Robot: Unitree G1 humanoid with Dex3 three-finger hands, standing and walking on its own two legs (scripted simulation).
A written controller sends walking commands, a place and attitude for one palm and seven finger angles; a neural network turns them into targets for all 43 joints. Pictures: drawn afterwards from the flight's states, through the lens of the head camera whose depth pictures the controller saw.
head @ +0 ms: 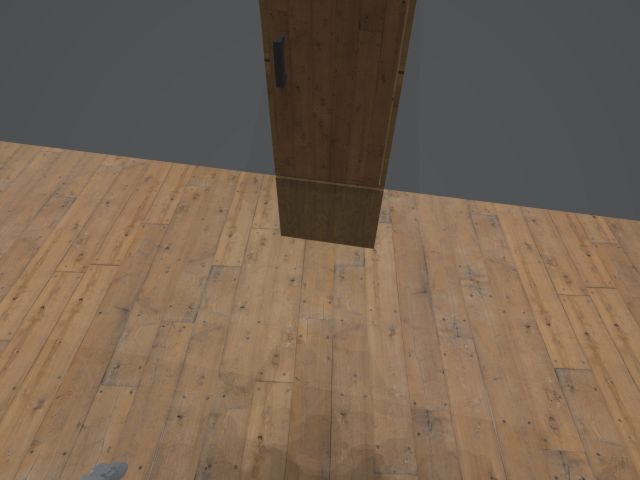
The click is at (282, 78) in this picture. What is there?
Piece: cupboard door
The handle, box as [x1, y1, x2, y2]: [273, 35, 286, 87]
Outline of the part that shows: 280,35 277,39 274,39 273,41 276,86 283,87 285,84 284,80 286,77 286,74 284,73 282,41 284,36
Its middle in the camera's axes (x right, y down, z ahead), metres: -0.11 -0.50 +1.08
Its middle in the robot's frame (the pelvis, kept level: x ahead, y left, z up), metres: +1.14 +0.17 +0.02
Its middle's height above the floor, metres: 0.79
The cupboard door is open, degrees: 0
